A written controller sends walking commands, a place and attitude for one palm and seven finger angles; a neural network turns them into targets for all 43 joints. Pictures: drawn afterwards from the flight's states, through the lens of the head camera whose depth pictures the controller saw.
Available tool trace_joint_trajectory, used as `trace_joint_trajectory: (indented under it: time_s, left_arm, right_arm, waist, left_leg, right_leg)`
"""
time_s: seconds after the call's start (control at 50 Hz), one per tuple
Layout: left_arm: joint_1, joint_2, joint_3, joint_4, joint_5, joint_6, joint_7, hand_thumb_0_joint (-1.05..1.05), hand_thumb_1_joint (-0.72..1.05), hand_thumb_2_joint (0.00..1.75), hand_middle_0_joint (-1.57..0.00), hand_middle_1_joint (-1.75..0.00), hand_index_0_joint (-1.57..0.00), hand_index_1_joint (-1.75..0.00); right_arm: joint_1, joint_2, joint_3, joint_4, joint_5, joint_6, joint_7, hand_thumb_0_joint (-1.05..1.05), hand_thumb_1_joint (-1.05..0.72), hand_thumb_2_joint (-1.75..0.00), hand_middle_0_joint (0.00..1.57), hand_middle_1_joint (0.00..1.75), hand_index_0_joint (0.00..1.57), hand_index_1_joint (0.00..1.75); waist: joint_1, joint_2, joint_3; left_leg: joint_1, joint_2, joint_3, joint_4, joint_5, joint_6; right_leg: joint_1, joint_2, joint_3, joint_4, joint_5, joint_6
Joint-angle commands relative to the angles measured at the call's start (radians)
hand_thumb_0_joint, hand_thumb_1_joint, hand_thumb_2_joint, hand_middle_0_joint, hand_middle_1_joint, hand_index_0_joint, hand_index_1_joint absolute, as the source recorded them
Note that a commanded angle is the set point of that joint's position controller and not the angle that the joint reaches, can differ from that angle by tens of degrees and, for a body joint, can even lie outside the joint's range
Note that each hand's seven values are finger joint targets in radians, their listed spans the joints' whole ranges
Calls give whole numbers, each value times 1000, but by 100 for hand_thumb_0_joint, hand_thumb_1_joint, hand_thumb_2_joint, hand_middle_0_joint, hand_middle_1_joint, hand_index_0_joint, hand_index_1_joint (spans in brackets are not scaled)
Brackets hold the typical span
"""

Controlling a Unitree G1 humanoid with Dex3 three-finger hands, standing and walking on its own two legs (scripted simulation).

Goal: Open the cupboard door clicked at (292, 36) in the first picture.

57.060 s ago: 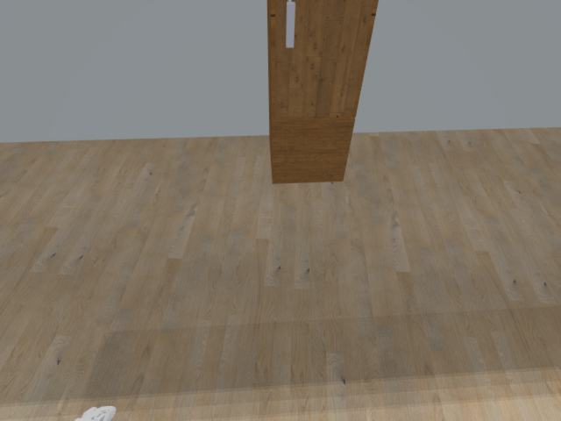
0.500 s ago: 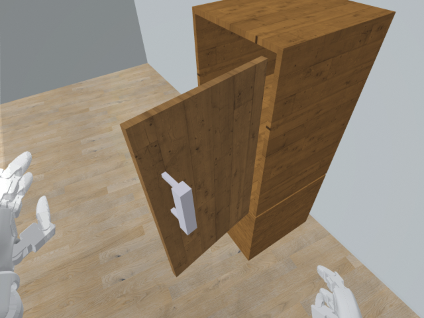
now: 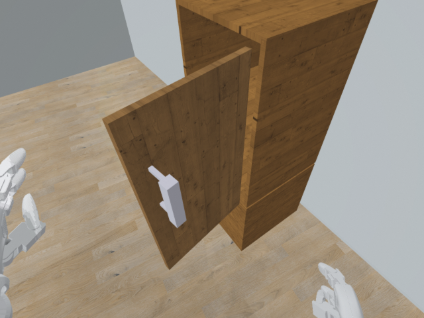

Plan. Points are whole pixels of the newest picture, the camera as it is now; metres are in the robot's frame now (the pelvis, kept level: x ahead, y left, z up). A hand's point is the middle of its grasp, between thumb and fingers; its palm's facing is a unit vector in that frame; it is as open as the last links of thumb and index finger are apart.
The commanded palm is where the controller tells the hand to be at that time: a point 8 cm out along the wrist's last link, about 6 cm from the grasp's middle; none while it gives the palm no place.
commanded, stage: step back with the hand held close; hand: left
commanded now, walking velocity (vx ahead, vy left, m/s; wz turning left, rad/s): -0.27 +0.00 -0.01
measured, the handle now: (166, 196) +0.34 +0.14 +0.04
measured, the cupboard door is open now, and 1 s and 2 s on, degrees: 100 100 100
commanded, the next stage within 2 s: stop stepping back and stand still in 0.92 s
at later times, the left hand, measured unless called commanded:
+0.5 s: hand out of the picture +0.11 +0.30 +0.15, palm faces +0.45 -0.73 -0.52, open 7.4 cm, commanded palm +0.05 +0.33 +0.17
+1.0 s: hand out of the picture +0.02 +0.27 +0.16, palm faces +0.42 -0.78 -0.47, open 7.4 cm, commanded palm -0.04 +0.30 +0.17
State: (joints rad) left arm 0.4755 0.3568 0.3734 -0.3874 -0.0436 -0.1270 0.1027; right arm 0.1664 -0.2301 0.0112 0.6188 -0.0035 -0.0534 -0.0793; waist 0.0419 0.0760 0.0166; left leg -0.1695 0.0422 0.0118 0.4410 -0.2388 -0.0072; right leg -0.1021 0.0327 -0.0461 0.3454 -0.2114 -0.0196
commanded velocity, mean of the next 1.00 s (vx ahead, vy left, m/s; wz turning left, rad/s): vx -0.32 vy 0.00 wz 0.00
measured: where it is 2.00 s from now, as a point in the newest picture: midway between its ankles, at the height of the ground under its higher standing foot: outside the picture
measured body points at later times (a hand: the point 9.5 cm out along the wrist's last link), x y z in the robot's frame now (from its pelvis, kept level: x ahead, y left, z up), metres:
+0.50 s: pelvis -0.09 +0.03 -0.02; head -0.07 +0.03 +0.43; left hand +0.08 +0.34 +0.18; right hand +0.10 -0.20 -0.09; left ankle +0.00 +0.12 -0.74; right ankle -0.03 -0.10 -0.74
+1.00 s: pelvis -0.19 +0.01 -0.02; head -0.16 +0.03 +0.43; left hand -0.01 +0.31 +0.18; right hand -0.01 -0.20 -0.10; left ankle -0.03 +0.12 -0.74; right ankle -0.33 -0.10 -0.75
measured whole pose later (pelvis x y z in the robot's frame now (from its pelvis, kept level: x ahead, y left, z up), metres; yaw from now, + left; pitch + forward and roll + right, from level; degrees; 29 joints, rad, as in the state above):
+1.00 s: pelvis -0.19 +0.01 -0.02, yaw -2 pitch +5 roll -1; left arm 0.54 0.44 0.45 -0.59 -0.05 -0.21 0.17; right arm 0.16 -0.15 0.02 0.62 -0.01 -0.14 -0.04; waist 0.04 -0.03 -0.01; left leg -0.54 0.04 0.05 0.39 0.06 0.01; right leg -0.10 0.03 -0.01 0.46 -0.43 -0.03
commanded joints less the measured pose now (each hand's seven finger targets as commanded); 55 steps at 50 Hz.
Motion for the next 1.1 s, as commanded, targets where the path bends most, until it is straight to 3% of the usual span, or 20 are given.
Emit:
trace_joint_trajectory:
  time_s: [0.0,0.24,0.36,0.42,0.48,0.54,0.58,0.6,0.64,0.68,0.7,0.76,0.88,0.92,0.96,0.98,1.0,1.02,1.04,1.08]
  left_arm:
    - [16,201,121,-219,-2,-66,17,0,90,90,-20,-30,-20,-30]
    - [97,244,178,-334,-1,-84,54,0,90,90,-20,-30,-20,-30]
    - [52,210,178,-293,31,-112,60,0,90,90,-20,-30,-20,-30]
    - [6,216,189,-284,51,-126,59,0,90,90,-20,-30,-20,-30]
    - [-10,206,166,-309,49,-137,56,0,90,90,-20,-30,-20,-30]
    - [-26,230,159,-355,32,-144,67,0,90,90,-20,-30,-20,-30]
    - [-35,232,148,-374,30,-141,79,0,90,90,-20,-30,-20,-30]
    - [-38,241,157,-374,30,-139,83,0,90,90,-20,-30,-20,-30]
    - [-43,247,167,-392,22,-139,87,0,90,90,-20,-30,-20,-30]
    - [-30,255,214,-394,32,-159,92,0,90,90,-20,-30,-20,-30]
    - [-40,260,233,-385,45,-162,94,0,90,90,-20,-30,-20,-30]
    - [-8,250,229,-329,34,-165,86,0,90,90,-20,-30,-20,-30]
    - [42,191,126,-391,-12,-132,78,0,90,90,-20,-30,-20,-30]
    - [33,220,144,-385,-16,-136,72,0,90,90,-20,-30,-20,-30]
    - [-6,291,177,-392,-14,-156,64,0,90,90,-20,-30,-20,-30]
    - [-23,339,207,-394,-17,-161,68,0,90,90,-20,-30,-20,-30]
    - [-47,370,239,-383,-9,-173,74,0,90,90,-20,-30,-20,-30]
    - [-53,383,258,-393,6,-182,80,0,90,90,-20,-30,-20,-30]
    - [15,327,227,-330,5,-152,66,0,90,90,-20,-30,-20,-30]
    - [76,293,232,-315,-1,-107,64,0,90,90,-20,-30,-20,-30]
  right_arm:
    - [-102,-109,-50,-187,3,-24,-13,0,-90,-90,20,30,20,30]
    - [-89,-115,-65,-238,12,-3,-24,0,-90,-90,20,30,20,30]
    - [-82,-140,-67,-245,12,-36,-20,0,-90,-90,20,30,20,30]
    - [-84,-144,-72,-241,10,-52,-19,0,-90,-90,20,30,20,30]
    - [-57,-131,-73,-235,11,-71,-11,0,-90,-90,20,30,20,30]
    - [-29,-112,-73,-198,6,-75,-7,0,-90,-90,20,30,20,30]
    - [-31,-95,-62,-170,-2,-73,-4,0,-90,-90,20,30,20,30]
    - [-29,-91,-57,-166,-4,-71,-6,0,-90,-90,20,30,20,30]
    - [-38,-113,-59,-176,-1,-72,-16,0,-90,-90,20,30,20,30]
    - [-71,-132,-57,-195,-7,-89,-26,0,-90,-90,20,30,20,30]
    - [-53,-108,-62,-185,-18,-103,-23,0,-90,-90,20,30,20,30]
    - [-54,-108,-87,-159,-9,-122,0,0,-90,-90,20,30,20,30]
    - [-56,-97,-64,-124,-9,-143,19,0,-90,-90,20,30,20,30]
    - [-59,-100,-62,-109,-12,-137,20,0,-90,-90,20,30,20,30]
    - [-54,-76,-58,-97,-1,-113,22,0,-90,-90,20,30,20,30]
    - [-97,-69,-48,-107,0,-106,10,0,-90,-90,20,30,20,30]
    - [-127,-65,-39,-113,-5,-115,3,0,-90,-90,20,30,20,30]
    - [-110,-57,-29,-110,-21,-121,-4,0,-90,-90,20,30,20,30]
    - [-84,-62,-43,-130,6,-111,-10,0,-90,-90,20,30,20,30]
    - [-98,-75,-30,-160,11,-89,-20,0,-90,-90,20,30,20,30]
  waist:
    - [-24,-54,-147]
    - [-20,19,-175]
    - [-24,95,-57]
    - [-22,77,-42]
    - [-38,-35,-43]
    - [-48,-206,-69]
    - [-53,-234,-91]
    - [-56,-228,-94]
    - [-61,-47,-44]
    - [-40,275,-53]
    - [-46,293,-79]
    - [-37,81,-107]
    - [-39,172,-174]
    - [-32,166,-166]
    - [-40,-93,-178]
    - [-21,-229,-146]
    - [-2,-233,-117]
    - [-11,-184,-182]
    - [-21,-331,-212]
    - [-45,-233,-204]
  left_leg:
    - [62,4,11,7,303,31]
    - [-83,52,-44,-57,285,37]
    - [-483,132,-140,-230,-330,100]
    - [-600,156,-167,-235,-460,123]
    - [-470,72,-112,-96,-392,88]
    - [-124,-48,-10,266,-211,17]
    - [-6,-56,-2,381,-146,9]
    - [-10,-52,-1,315,-131,11]
    - [-65,4,-93,91,-195,30]
    - [-450,238,-399,-289,-491,126]
    - [-543,308,-470,-383,-547,173]
    - [-404,276,-349,-276,-369,177]
    - [-113,171,-190,-307,-202,71]
    - [-82,136,-126,-238,-79,34]
    - [30,49,-21,87,61,-14]
    - [-40,-19,7,292,-49,-32]
    - [-150,-42,8,446,-162,-31]
    - [-221,-48,10,455,-178,-29]
    - [-305,-59,13,395,-129,-13]
    - [-196,-78,63,209,66,7]
  right_leg:
    - [-56,-115,80,-12,423,18]
    - [-35,-62,54,106,268,29]
    - [109,-15,47,275,58,43]
    - [166,-1,47,331,30,49]
    - [-1,-43,120,185,-35,20]
    - [-404,-207,273,-78,-309,-65]
    - [-512,-271,263,-95,-260,-93]
    - [-487,-253,216,-64,-213,-77]
    - [-481,-152,147,65,-232,-19]
    - [-158,21,37,484,-177,45]
    - [-73,50,63,748,-209,44]
    - [-170,45,99,835,-247,36]
    - [-145,60,-22,328,-343,8]
    - [-95,35,-17,41,-227,-12]
    - [-233,-176,207,-140,5,-79]
    - [-307,-303,306,-153,165,-102]
    - [-279,-346,261,-103,395,-117]
    - [-130,-338,212,-1,703,-125]
    - [39,-272,134,104,906,-72]
    - [52,-214,79,199,942,-39]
